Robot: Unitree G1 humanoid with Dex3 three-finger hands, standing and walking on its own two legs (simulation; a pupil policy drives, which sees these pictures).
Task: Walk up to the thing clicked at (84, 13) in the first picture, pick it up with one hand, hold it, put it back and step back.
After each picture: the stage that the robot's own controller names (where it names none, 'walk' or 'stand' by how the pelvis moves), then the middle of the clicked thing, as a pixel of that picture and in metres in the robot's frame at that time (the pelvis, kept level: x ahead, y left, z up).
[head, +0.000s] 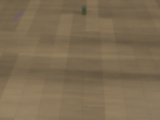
stand; (84, 10) +2.01 -0.04 -0.72
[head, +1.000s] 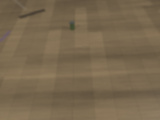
walk; (72, 25) +1.84 +0.23 -0.71
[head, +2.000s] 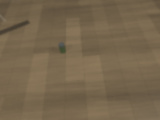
walk; (62, 48) +1.21 +0.32 -0.72
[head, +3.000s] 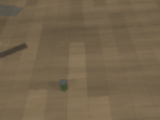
walk; (63, 85) +0.77 +0.24 -0.72
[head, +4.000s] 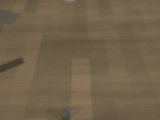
walk; (65, 115) +0.47 +0.19 -0.70
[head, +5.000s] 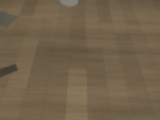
stand; out of the picture +0.36 +0.17 -0.71
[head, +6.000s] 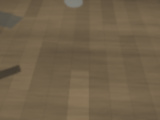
stand; out of the picture +0.34 +0.18 -0.72
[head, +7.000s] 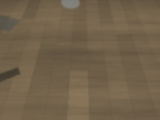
stand; out of the picture +0.35 +0.19 -0.72
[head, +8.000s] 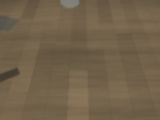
stand; out of the picture +0.34 +0.20 -0.73
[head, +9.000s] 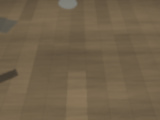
stand; out of the picture +0.34 +0.20 -0.73
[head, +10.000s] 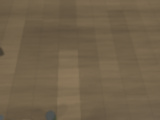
go down; (51, 117) +0.36 +0.20 -0.68
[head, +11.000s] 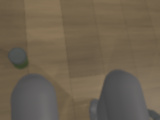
go down; (19, 59) +0.42 +0.23 -0.28
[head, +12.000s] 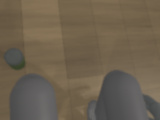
close in; (15, 60) +0.41 +0.24 -0.28
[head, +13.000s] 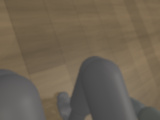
close in; out of the picture +0.40 +0.26 -0.22
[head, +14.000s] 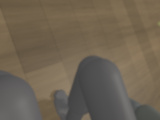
close; out of the picture +0.39 +0.28 -0.22
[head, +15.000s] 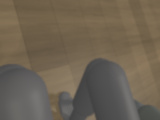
lift; out of the picture +0.34 +0.26 -0.21
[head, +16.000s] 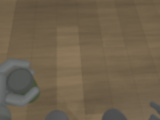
lift; (25, 87) +0.31 +0.19 +0.01
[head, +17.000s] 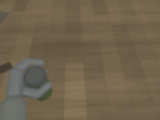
hold; (39, 84) +0.33 +0.16 +0.03
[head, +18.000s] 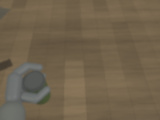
hold; (37, 88) +0.32 +0.17 +0.01
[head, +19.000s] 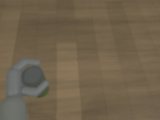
crouch; (36, 82) +0.35 +0.17 -0.04
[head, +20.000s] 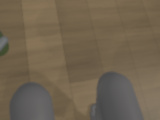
lower; out of the picture +0.47 +0.25 -0.07
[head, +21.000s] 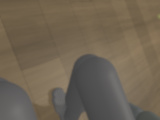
lower; out of the picture +0.42 +0.28 -0.22
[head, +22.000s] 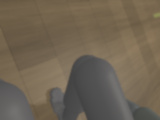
lower; out of the picture +0.42 +0.29 -0.22
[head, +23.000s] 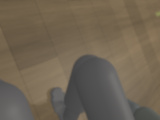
lower; out of the picture +0.42 +0.29 -0.22
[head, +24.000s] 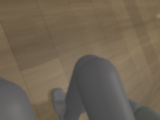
lower; out of the picture +0.41 +0.29 -0.22
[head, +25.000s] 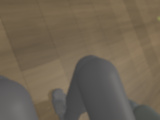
open; out of the picture +0.41 +0.26 -0.22
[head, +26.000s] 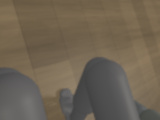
stand; out of the picture +0.40 +0.25 -0.23
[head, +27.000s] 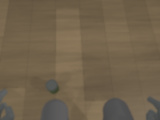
walk; (52, 87) +0.40 +0.18 -0.49
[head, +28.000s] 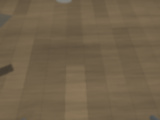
stand; out of the picture +0.35 +0.16 -0.66
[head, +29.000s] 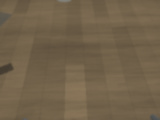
stand; out of the picture +0.35 +0.16 -0.66
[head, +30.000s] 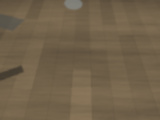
stand; out of the picture +0.37 +0.14 -0.72
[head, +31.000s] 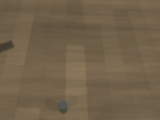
walk; (63, 107) +0.42 +0.10 -0.71
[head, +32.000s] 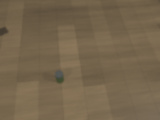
walk; (59, 77) +0.66 +0.19 -0.70
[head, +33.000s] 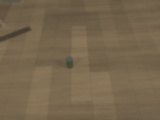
stand; (69, 62) +0.98 +0.19 -0.70
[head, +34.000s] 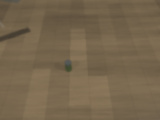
stand; (68, 65) +0.95 +0.16 -0.72
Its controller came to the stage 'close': yes
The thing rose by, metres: 0.71
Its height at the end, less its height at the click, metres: +0.00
